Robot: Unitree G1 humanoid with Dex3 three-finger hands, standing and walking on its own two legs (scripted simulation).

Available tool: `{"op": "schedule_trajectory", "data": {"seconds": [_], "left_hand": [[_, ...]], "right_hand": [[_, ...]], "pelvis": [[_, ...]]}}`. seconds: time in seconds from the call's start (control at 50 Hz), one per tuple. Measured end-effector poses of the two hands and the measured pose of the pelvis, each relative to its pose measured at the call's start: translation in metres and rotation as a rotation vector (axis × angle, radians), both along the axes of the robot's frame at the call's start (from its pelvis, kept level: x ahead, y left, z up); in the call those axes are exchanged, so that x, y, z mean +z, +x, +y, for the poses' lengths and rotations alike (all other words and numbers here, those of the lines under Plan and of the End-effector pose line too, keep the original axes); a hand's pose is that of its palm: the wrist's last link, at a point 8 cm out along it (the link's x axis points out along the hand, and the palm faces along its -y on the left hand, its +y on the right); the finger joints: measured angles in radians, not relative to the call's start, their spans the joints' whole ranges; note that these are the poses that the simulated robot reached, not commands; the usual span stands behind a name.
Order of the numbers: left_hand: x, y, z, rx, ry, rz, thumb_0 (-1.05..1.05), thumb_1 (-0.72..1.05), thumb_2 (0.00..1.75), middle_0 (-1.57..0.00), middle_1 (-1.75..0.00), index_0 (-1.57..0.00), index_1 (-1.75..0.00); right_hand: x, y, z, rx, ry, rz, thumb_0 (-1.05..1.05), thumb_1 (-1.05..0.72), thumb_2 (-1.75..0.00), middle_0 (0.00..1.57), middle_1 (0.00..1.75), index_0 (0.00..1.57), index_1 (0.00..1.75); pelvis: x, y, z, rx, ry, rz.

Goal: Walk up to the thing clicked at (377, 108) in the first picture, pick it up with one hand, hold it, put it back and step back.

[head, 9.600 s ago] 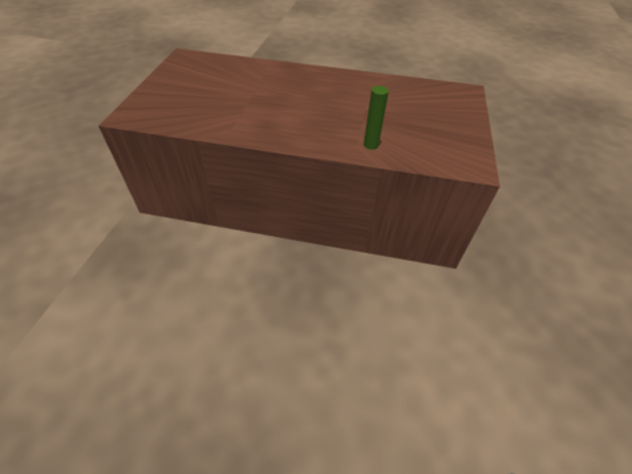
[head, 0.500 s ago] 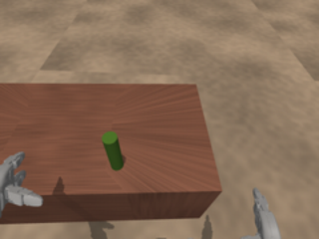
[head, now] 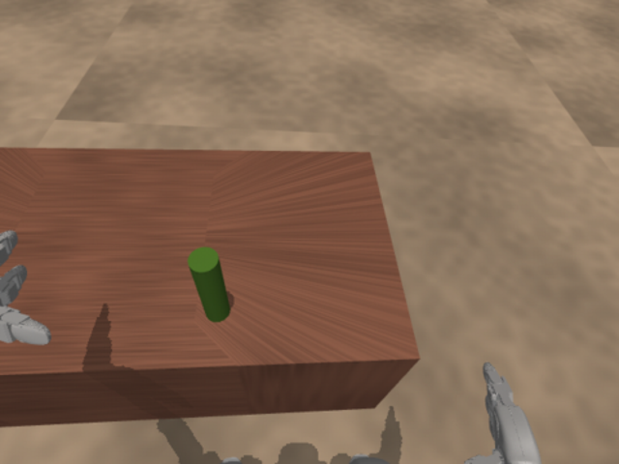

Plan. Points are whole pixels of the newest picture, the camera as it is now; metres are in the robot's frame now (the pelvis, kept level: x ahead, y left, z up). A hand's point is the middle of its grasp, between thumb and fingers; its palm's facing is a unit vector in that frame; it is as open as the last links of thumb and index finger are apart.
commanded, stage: go down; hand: left
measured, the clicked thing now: (211, 288) +0.45 +0.16 -0.19
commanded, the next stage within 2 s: approach in 0.30 s
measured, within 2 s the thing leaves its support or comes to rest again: neither
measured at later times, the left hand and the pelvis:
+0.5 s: hand (31, 265) +0.36 +0.34 +0.04, palm faces +0.13 -0.99 -0.08, open 17.7 cm; pelvis +0.00 +0.00 +0.00, yaw +0 degrees
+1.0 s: hand (142, 287) +0.42 +0.27 -0.13, palm faces +0.05 -1.00 +0.06, open 17.7 cm; pelvis -0.04 +0.00 -0.11, yaw -2 degrees
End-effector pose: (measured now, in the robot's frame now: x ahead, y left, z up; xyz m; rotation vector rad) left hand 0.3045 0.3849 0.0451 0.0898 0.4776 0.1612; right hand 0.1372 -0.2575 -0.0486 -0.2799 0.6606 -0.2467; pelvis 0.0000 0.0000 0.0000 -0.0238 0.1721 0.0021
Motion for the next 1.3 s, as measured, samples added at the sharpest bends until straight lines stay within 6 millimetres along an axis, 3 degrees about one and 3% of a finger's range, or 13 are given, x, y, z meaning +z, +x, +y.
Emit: {"op": "schedule_trajectory", "data": {"seconds": [0.44, 0.58, 0.66, 0.76, 0.9, 1.02, 1.14, 1.3], "left_hand": [[0.01, 0.029, 0.006, -0.016, -0.021, -0.092, -0.02, -0.57, 0.01, -0.05, -0.03, -0.05, -0.02], [-0.001, 0.04, 0.004, -0.021, -0.05, -0.146, -0.02, -0.59, 0.01, -0.06, -0.03, -0.06, -0.03], [-0.024, 0.049, -0.007, -0.033, -0.086, -0.214, -0.01, -0.59, 0.0, -0.06, -0.03, -0.05, -0.03], [-0.069, 0.061, -0.03, -0.061, -0.134, -0.306, -0.01, -0.6, 0.01, -0.05, -0.04, -0.05, -0.04], [-0.134, 0.081, -0.054, -0.078, -0.142, -0.421, -0.02, -0.61, 0.02, -0.06, -0.06, -0.05, -0.06], [-0.187, 0.099, -0.069, -0.101, -0.136, -0.434, -0.02, -0.61, 0.02, -0.06, -0.06, -0.05, -0.07], [-0.239, 0.104, -0.087, -0.097, -0.134, -0.397, -0.02, -0.6, 0.02, -0.06, -0.06, -0.05, -0.06], [-0.277, 0.112, -0.12, -0.121, -0.133, -0.421, -0.02, -0.58, 0.01, -0.05, -0.05, -0.06, -0.04]], "right_hand": [[-0.003, 0.001, 0.001, -0.005, -0.011, 0.042, -0.01, 0.52, -0.05, 0.05, 0.05, 0.06, 0.05], [-0.005, 0.007, 0.003, 0.009, -0.021, 0.03, -0.01, 0.52, -0.05, 0.05, 0.05, 0.06, 0.05], [-0.006, 0.012, 0.003, 0.033, -0.034, 0.006, -0.01, 0.53, -0.05, 0.05, 0.05, 0.06, 0.05], [-0.007, 0.01, -0.004, 0.057, -0.091, -0.021, -0.01, 0.53, -0.05, 0.06, 0.05, 0.06, 0.05], [-0.009, -0.008, -0.018, 0.07, -0.221, -0.026, -0.01, 0.53, -0.05, 0.06, 0.05, 0.06, 0.05], [-0.023, -0.023, -0.017, 0.091, -0.291, -0.039, -0.01, 0.52, -0.05, 0.05, 0.05, 0.06, 0.05], [-0.036, -0.034, -0.01, 0.112, -0.322, -0.086, -0.01, 0.52, -0.05, 0.06, 0.05, 0.06, 0.05], [-0.036, -0.042, -0.002, 0.14, -0.376, -0.123, -0.01, 0.53, -0.05, 0.06, 0.05, 0.07, 0.05]], "pelvis": [[0.0, 0.003, 0.001, -0.006, -0.006, 0.037], [-0.006, 0.003, 0.003, -0.003, -0.01, 0.067], [-0.017, -0.001, 0.003, -0.004, -0.016, 0.101], [-0.037, -0.01, 0.003, -0.006, -0.025, 0.156], [-0.075, -0.026, 0.002, -0.012, -0.04, 0.239], [-0.113, -0.038, 0.002, -0.021, -0.056, 0.314], [-0.148, -0.05, 0.003, -0.029, -0.06, 0.359], [-0.178, -0.059, 0.001, -0.031, -0.059, 0.385]]}}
